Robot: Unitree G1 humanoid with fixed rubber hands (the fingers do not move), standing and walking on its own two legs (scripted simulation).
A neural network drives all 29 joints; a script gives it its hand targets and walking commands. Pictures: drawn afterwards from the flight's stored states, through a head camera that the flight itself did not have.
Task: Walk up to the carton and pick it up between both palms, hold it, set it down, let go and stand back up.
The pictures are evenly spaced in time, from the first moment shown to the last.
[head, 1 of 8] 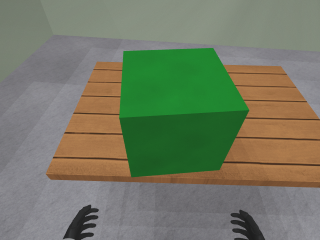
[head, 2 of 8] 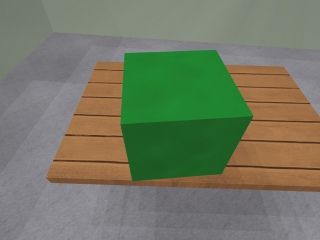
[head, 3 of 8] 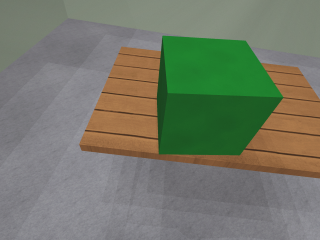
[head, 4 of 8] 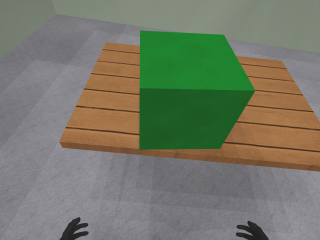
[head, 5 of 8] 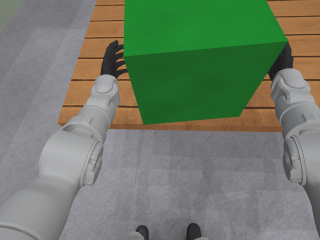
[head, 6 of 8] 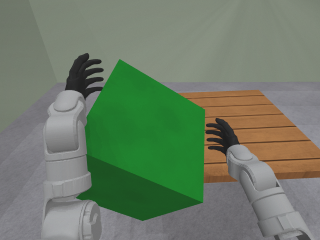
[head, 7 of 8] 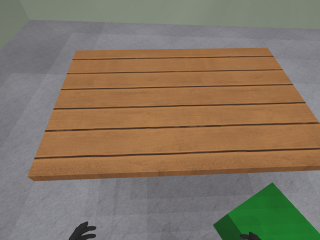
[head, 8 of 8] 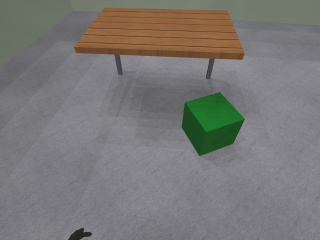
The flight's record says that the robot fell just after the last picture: no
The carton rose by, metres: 0.17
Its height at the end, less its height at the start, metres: -0.65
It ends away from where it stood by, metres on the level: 0.59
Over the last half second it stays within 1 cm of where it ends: yes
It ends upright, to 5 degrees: no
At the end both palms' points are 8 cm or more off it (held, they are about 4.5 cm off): yes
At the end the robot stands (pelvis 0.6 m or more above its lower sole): yes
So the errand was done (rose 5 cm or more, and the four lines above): no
